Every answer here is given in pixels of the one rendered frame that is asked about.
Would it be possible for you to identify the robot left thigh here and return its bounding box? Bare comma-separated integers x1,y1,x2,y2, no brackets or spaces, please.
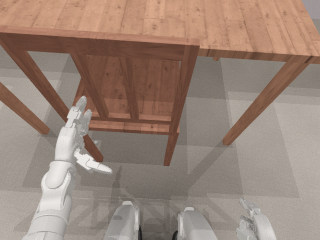
103,204,140,240

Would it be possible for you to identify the robot right thigh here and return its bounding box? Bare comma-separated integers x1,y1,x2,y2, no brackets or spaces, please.
177,210,218,240

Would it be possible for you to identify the chair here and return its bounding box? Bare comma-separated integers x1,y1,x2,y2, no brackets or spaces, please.
0,25,200,166

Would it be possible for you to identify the robot left forearm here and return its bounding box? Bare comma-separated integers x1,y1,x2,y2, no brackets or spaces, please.
21,160,77,240

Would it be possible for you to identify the table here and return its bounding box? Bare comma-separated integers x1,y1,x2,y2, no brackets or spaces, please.
0,0,320,146

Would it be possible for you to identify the robot left hand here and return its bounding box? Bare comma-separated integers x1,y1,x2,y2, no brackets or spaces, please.
54,95,113,175

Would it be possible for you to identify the robot right hand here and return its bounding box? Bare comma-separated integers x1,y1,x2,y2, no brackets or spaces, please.
236,198,277,240

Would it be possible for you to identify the robot thigh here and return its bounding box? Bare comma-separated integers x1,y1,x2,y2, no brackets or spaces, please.
103,204,140,240
177,210,218,240

